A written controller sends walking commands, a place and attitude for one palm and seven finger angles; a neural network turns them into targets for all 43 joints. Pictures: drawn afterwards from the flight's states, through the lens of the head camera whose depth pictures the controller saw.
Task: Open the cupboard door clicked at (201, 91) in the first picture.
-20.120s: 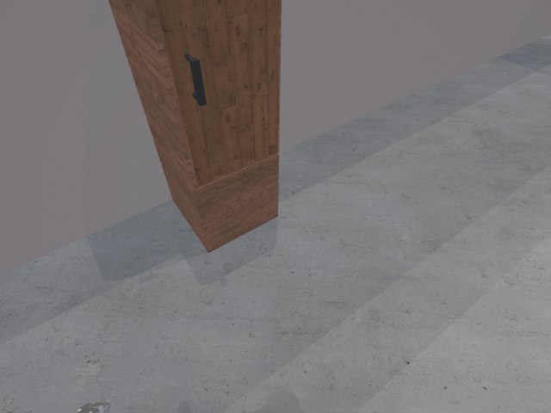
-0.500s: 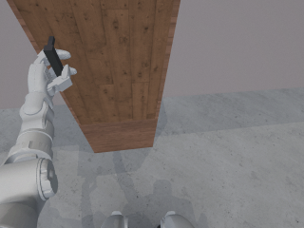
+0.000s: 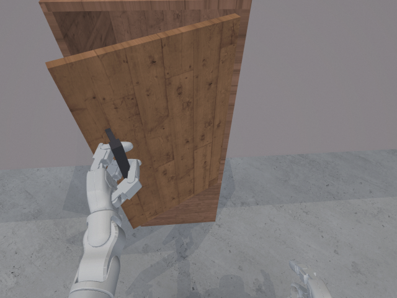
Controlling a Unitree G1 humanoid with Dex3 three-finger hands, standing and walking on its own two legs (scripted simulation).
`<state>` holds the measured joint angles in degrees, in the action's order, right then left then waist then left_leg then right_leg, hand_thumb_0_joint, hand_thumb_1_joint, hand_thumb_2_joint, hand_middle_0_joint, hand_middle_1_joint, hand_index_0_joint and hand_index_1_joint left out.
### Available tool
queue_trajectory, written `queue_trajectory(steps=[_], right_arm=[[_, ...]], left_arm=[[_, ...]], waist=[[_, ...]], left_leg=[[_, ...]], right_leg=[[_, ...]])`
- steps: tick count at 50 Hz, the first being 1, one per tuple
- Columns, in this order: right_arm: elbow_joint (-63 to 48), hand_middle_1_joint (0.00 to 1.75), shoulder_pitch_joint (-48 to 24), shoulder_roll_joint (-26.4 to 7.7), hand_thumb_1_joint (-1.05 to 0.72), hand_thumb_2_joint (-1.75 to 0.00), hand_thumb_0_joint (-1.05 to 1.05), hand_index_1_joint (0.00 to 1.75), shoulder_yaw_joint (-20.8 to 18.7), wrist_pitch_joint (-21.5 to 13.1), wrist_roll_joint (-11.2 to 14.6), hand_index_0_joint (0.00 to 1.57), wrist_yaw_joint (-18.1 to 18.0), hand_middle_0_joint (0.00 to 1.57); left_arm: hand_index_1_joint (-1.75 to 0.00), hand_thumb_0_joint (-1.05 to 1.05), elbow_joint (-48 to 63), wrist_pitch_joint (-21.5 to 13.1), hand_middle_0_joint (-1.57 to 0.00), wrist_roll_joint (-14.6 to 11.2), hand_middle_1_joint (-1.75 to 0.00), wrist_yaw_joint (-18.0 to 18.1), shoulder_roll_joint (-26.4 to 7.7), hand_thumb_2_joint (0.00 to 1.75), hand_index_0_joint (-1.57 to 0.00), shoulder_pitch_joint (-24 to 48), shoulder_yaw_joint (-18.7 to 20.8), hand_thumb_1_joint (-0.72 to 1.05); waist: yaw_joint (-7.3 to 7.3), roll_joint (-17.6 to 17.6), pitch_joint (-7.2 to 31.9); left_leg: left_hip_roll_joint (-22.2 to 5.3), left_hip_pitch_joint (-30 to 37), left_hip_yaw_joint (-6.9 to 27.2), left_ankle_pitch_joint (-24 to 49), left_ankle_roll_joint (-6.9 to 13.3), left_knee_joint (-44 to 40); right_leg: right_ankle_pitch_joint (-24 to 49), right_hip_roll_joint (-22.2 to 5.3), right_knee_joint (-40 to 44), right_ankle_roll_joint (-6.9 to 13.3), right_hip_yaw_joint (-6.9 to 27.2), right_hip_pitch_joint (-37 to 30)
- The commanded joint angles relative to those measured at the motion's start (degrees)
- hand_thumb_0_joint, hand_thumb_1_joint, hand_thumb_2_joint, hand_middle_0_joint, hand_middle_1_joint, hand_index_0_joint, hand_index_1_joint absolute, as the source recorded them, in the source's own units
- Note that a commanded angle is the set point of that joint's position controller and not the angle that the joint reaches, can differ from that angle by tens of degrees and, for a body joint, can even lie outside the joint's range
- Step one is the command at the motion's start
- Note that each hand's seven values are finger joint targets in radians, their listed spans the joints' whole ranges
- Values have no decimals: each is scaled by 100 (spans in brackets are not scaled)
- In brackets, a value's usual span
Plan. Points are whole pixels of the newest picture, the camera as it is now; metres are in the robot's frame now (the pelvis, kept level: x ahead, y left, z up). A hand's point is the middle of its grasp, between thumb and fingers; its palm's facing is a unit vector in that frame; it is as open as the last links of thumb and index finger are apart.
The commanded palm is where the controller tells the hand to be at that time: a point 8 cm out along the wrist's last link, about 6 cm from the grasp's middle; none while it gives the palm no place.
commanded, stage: pull the door open along its arc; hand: left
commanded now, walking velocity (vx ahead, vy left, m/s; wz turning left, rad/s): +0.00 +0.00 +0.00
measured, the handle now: (120, 157) +0.37 +0.17 +0.08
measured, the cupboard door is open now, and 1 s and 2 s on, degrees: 28 49 53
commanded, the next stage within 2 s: open thumb and fingers to let go in 0.50 s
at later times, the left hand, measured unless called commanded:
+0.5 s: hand (180, 211) +0.26 +0.04 +0.08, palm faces +0.38 -0.92 -0.02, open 6.2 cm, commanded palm +0.19 +0.07 +0.07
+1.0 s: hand (179, 211) +0.26 +0.05 +0.08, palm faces +0.45 -0.89 -0.02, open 10.1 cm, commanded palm +0.22 +0.08 +0.07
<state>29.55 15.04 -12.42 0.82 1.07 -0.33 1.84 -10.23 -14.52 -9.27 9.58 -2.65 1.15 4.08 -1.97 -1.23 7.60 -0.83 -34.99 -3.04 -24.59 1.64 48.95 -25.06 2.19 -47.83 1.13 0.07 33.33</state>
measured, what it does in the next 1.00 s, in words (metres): shifts its weight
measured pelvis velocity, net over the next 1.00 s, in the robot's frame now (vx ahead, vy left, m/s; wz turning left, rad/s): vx -0.01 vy -0.06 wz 0.09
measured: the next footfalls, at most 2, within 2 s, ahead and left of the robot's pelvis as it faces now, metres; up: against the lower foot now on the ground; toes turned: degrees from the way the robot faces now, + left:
none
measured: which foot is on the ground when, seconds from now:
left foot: down 0.00-1.00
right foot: down 0.00-1.00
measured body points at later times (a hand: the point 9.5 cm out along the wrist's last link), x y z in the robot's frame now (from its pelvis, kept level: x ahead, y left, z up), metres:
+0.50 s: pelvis +0.01 -0.05 +0.00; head +0.01 -0.07 +0.45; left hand +0.23 +0.09 +0.08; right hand +0.19 -0.26 -0.09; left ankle +0.00 +0.10 -0.70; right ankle -0.02 -0.11 -0.70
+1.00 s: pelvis -0.01 -0.06 +0.00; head +0.00 -0.08 +0.45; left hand +0.23 +0.09 +0.08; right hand +0.19 -0.25 -0.09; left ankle +0.00 +0.10 -0.70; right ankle -0.02 -0.11 -0.70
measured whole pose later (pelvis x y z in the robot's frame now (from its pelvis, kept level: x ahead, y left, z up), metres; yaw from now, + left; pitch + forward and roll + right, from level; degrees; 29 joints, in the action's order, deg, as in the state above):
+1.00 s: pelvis -0.01 -0.06 +0.00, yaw +5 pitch +6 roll +1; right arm 30.9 10.7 -10.9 1.1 2.3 -3.3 -0.1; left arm -0.8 -7.1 3.0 31.0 5.1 -10.1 -12.5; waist -0.2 -2.3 6.6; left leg -0.2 -30.7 3.1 -22.1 -2.1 46.8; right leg -26.2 2.0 -48.3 5.6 -5.9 28.4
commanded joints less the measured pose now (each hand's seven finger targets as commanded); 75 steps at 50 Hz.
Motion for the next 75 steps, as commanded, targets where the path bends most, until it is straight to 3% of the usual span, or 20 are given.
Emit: queue_trajectory(steps=[1,4,8,9,14,18,21,25,29,30,32,37,45,47,50,52,58,60,70,75], right_arm=[[-876,30,-369,-515,-90,-90,0,30,-220,-128,-109,20,1,20],[-934,30,-490,-461,-90,-90,0,30,-183,75,-193,20,-36,20],[-972,30,-765,-342,-90,-90,0,30,-128,281,-265,20,-79,20],[-973,30,-764,-327,-90,-90,0,30,-122,298,-295,20,-109,20],[-1003,30,-885,-265,-90,-90,0,30,-120,345,-300,20,-188,20],[-1064,30,-957,-238,-90,-90,0,30,-116,236,-256,20,-145,20],[-1094,30,-1011,-230,-90,-90,0,30,-101,107,-234,20,-103,20],[-1065,30,-1101,-209,-90,-90,0,30,-72,-87,-218,20,-39,20],[-893,30,-1077,-258,-90,-90,0,30,-100,-151,-268,20,-123,20],[-823,30,-1115,-268,-90,-90,0,30,-99,-154,-279,20,-169,20],[-773,30,-1137,-232,-90,-90,0,30,-100,-189,-304,20,-207,20],[-761,30,-1010,-241,-90,-90,0,30,-133,-207,-279,20,-216,20],[-789,30,-1063,-252,-90,-90,0,30,-138,-169,-267,20,-231,20],[-784,30,-1066,-246,-90,-90,0,30,-122,-179,-263,20,-223,20],[-806,30,-1088,-243,-90,-90,0,30,-133,-180,-260,20,-223,20],[-784,30,-1094,-243,-90,-90,0,30,-132,-193,-256,20,-230,20],[-767,30,-1152,-248,-90,-90,0,30,-124,-234,-254,20,-208,20],[-769,30,-1191,-255,-90,-90,0,30,-147,-242,-249,20,-195,20],[-740,30,-1276,-272,-90,-90,0,30,-145,-222,-231,20,-116,20],[-701,30,-1287,-268,-90,-90,0,30,-151,-256,-232,20,-62,20]], left_arm=[[-135,0,2017,-126,-40,404,-135,1275,-419,90,-40,-186,388,90],[-135,0,2157,222,-40,838,-135,1859,-153,90,-40,-458,16,90],[-135,0,2386,702,-40,1294,-135,2463,372,90,-40,-467,-546,90],[-135,0,2272,803,-40,1357,-135,2468,540,90,-40,-633,-739,90],[-135,0,2543,886,-40,1533,-135,2339,916,90,-40,-816,-1358,90],[-135,0,2886,833,-40,1425,-135,2170,1232,90,-40,-1418,-1765,90],[-135,0,3063,831,-40,1316,-135,2077,1384,90,-40,-1854,-1965,90],[-135,0,3168,845,-40,1299,-135,2069,1674,90,-40,-2093,-2291,90],[-135,0,2789,779,-40,1332,-135,2244,1261,90,-40,-1251,-1818,90],[-135,0,2646,719,-40,1347,-135,2317,1031,90,-40,-673,-1593,90],[-134,0,2461,638,-39,1342,-134,2340,1076,84,-39,-588,-1564,76],[-130,0,2387,500,-36,1311,-130,2212,1123,69,-36,-577,-1646,41],[-124,0,2316,393,-32,1293,-124,2183,997,45,-32,-213,-1538,-15],[-122,0,2246,393,-32,1324,-122,2194,1143,39,-32,-94,-1684,-29],[-120,0,2167,405,-30,1319,-120,2217,1186,30,-30,-179,-1701,-50],[-120,0,2219,401,-30,1303,-120,2257,1141,30,-30,1,-1664,-50],[-90,0,1967,501,-25,1382,-90,2409,1445,30,-25,312,-1904,-50],[-80,0,1965,525,-23,1401,-80,2447,1398,30,-23,317,-1861,-50],[-30,0,1721,733,-15,1437,-30,2569,1689,30,-15,784,-2055,-50],[-30,0,1725,823,-15,1453,-30,2613,1873,30,-15,926,-2185,-50]], waist=[[460,92,1304],[363,360,1108],[317,220,1024],[233,475,920],[176,417,890],[210,383,896],[218,624,871],[219,595,709],[140,806,470],[85,847,371],[140,785,494],[154,805,827],[140,802,795],[90,755,716],[142,820,765],[123,743,791],[85,647,659],[146,584,747],[170,440,728],[131,442,829]], left_leg=[[51,913,242,2482,-122,-537],[75,822,298,2166,-102,-525],[100,895,303,2030,-130,-512],[105,876,322,1970,-110,-485],[122,1024,331,1902,-107,-485],[142,1121,342,1963,-110,-467],[177,1061,377,1853,-95,-422],[231,990,413,1649,-93,-343],[273,784,470,1308,-100,-273],[286,675,478,1145,-94,-228],[300,666,489,1058,-101,-208],[278,734,502,1260,-87,-298],[258,681,488,1139,-75,-306],[259,707,493,1104,-72,-301],[249,716,487,1085,-69,-334],[254,737,475,1066,-76,-304],[226,882,464,987,-53,-346],[218,893,450,1010,-55,-354],[160,915,497,1029,-65,-409],[139,906,541,1056,-73,-352]], right_leg=[[2706,-62,364,38,-293,-1132],[2513,-83,495,37,-240,-1144],[2430,-129,609,60,-228,-1154],[2440,-126,693,40,-219,-1150],[2835,-274,835,-18,-60,-1278],[3380,-363,842,-89,-44,-1445],[3611,-430,905,-159,13,-1533],[3478,-511,1029,-188,107,-1459],[2766,-563,1218,-209,286,-1161],[2396,-618,1300,-249,430,-966],[2127,-681,1405,-261,585,-994],[2694,-691,1255,-283,560,-1278],[2317,-676,1260,-272,555,-1171],[2176,-664,1257,-253,509,-1060],[1959,-608,1229,-212,404,-1042],[1892,-613,1248,-212,430,-1006],[1245,-448,1169,-93,97,-643],[1132,-409,1127,-52,56,-640],[765,-237,873,85,-244,-389],[768,-199,729,108,-340,-275]])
